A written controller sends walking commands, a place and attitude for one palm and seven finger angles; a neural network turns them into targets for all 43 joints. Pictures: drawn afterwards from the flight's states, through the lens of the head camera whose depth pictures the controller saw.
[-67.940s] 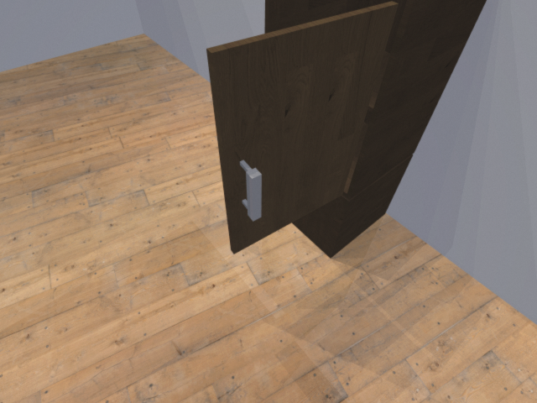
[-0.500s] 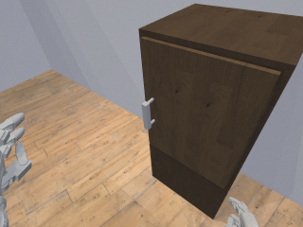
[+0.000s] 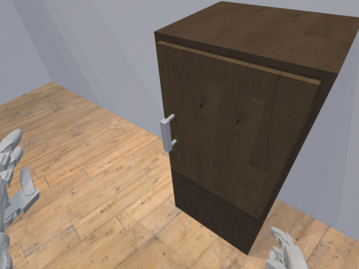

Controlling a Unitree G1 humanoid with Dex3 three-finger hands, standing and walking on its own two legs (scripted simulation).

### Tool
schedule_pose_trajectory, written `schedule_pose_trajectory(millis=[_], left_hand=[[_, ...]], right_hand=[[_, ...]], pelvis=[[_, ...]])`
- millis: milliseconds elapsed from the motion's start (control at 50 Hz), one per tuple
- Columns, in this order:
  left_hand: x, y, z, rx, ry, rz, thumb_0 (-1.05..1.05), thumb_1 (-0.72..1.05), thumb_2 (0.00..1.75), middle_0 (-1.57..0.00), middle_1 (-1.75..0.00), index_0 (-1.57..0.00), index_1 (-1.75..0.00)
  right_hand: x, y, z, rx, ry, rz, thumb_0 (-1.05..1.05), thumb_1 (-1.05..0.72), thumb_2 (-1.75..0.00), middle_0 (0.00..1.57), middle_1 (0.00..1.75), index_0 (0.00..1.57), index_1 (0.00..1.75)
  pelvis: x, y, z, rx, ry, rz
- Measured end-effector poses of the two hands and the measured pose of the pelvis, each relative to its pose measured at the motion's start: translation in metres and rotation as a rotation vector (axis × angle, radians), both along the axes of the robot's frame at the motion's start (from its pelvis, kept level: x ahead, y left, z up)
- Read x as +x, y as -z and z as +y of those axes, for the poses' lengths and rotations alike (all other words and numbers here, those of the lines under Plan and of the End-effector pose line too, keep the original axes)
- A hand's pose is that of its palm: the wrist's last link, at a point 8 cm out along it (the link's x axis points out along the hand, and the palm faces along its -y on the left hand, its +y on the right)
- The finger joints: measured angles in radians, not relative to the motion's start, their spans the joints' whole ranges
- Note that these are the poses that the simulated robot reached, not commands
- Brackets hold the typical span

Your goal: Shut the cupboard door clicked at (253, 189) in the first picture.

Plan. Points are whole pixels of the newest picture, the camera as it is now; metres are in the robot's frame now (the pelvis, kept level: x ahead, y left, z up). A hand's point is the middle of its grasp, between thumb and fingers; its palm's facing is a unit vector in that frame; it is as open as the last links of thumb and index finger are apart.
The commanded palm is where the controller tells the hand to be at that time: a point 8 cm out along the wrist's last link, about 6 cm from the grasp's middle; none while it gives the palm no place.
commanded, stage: step back with the hand held close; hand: left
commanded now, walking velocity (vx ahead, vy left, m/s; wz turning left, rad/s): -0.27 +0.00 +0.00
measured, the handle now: (169, 132) +0.60 +0.11 -0.07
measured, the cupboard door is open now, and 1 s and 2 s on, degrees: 0 0 0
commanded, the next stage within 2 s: stop stepping back and stand still in 1.20 s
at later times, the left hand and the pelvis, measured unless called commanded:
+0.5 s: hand (11, 211) +0.16 +0.29 +0.16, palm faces +0.39 -0.78 -0.49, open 7.4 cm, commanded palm +0.10 +0.33 +0.17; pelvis -0.05 +0.03 -0.01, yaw -2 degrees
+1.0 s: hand out of the picture +0.06 +0.30 +0.16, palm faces +0.47 -0.78 -0.42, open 7.4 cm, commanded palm -0.01 +0.34 +0.17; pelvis -0.14 +0.04 -0.03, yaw +2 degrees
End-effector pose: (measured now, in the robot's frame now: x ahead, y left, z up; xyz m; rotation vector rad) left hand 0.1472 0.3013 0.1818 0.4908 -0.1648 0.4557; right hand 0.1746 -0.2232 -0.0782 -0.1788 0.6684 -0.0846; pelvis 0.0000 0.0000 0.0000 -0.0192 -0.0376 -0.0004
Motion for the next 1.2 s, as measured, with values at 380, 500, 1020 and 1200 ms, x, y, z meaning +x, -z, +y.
schedule_pose_trajectory(millis=[380, 500, 1020, 1200], left_hand=[[-0.001, 0.002, 0.017, 0.082, 0.114, 0.024, 0.01, 0.88, 0.9, -0.21, -0.3, -0.22, -0.31], [-0.029, 0.003, 0.028, 0.096, 0.092, -0.01, 0.01, 0.88, 0.9, -0.21, -0.3, -0.22, -0.31], [-0.13, 0.006, 0.038, 0.125, 0.092, -0.189, 0.01, 0.88, 0.9, -0.21, -0.3, -0.21, -0.31], [-0.19, -0.006, 0.061, 0.11, 0.051, -0.24, 0.01, 0.88, 0.9, -0.21, -0.3, -0.21, -0.31]], right_hand=[[-0.049, -0.003, -0.007, -0.068, 0.152, 0.07, 0.02, -0.9, -0.9, 0.21, 0.3, 0.2, 0.3], [-0.072, -0.002, 0.005, -0.08, 0.131, 0.059, 0.02, -0.9, -0.9, 0.21, 0.3, 0.2, 0.3], [-0.167, 0.009, 0.013, -0.148, 0.077, 0.088, 0.02, -0.9, -0.9, 0.21, 0.3, 0.2, 0.3], [-0.198, 0.001, 0.042, -0.105, 0.032, 0.03, 0.02, -0.9, -0.9, 0.21, 0.3, 0.2, 0.3]], pelvis=[[-0.027, 0.006, 0.025, 0.001, 0.036, 0.05], [-0.049, 0.01, 0.032, -0.004, 0.027, 0.041], [-0.142, 0.028, 0.038, -0.042, -0.043, 0.018], [-0.186, 0.022, 0.042, -0.093, -0.028, 0.059]])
